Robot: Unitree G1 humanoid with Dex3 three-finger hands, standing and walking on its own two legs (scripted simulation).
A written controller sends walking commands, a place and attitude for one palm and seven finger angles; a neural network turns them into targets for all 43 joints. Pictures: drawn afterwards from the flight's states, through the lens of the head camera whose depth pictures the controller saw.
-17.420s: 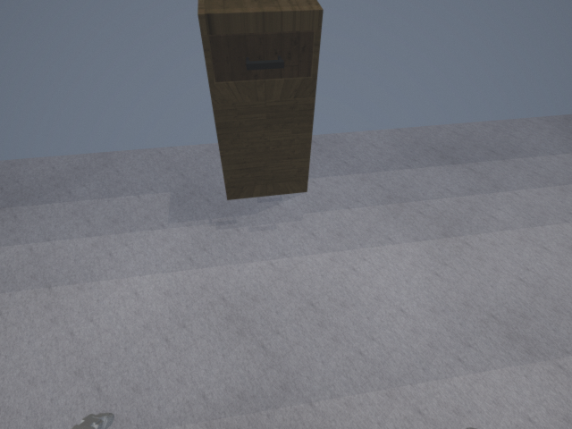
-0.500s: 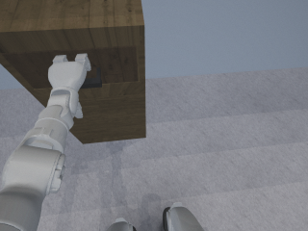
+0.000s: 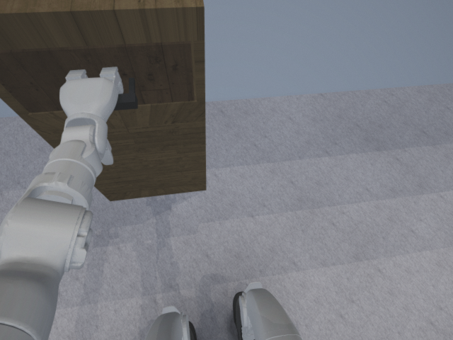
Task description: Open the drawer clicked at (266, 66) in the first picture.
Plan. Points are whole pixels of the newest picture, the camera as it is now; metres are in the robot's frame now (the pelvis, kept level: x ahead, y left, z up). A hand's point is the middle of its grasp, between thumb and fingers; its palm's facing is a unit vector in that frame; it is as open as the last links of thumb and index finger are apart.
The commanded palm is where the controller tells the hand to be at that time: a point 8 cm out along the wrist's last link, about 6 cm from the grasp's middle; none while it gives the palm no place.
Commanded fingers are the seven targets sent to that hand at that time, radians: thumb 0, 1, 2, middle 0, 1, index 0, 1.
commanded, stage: lower the fingers behind the handle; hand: left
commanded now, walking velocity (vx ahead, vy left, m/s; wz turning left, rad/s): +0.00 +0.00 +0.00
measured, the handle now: (101, 94) +0.58 +0.17 +0.00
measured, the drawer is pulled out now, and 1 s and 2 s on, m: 0.00 0.00 0.03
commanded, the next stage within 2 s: close the thumb around the handle in 0.68 s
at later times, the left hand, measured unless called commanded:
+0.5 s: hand (106, 119) +0.54 +0.16 -0.02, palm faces -0.08 -0.02 -1.00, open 13.8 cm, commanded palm +0.52 +0.17 +0.03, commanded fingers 0.00 -0.50 0.30 -0.30 -1.20 -0.30 -1.20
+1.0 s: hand (100, 121) +0.54 +0.18 -0.03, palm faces -0.07 -0.03 -1.00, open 12.5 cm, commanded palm +0.53 +0.17 +0.03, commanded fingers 0.00 0.17 0.59 -0.35 -1.27 -0.35 -1.27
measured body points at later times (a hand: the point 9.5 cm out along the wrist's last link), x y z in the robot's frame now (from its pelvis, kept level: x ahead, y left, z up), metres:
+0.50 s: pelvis -0.01 +0.00 -0.01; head +0.15 +0.00 +0.41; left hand +0.53 +0.16 +0.03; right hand -0.02 -0.27 -0.14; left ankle -0.02 +0.09 -0.66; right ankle +0.05 -0.11 -0.66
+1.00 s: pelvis +0.00 +0.00 -0.01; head +0.16 +0.00 +0.41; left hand +0.53 +0.17 +0.03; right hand -0.02 -0.27 -0.13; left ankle -0.02 +0.10 -0.66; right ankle +0.05 -0.11 -0.66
